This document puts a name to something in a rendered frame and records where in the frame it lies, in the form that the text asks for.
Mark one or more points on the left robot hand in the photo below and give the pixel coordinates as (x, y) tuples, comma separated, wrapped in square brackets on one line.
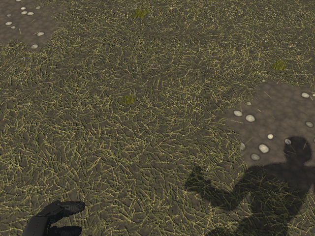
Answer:
[(39, 225)]

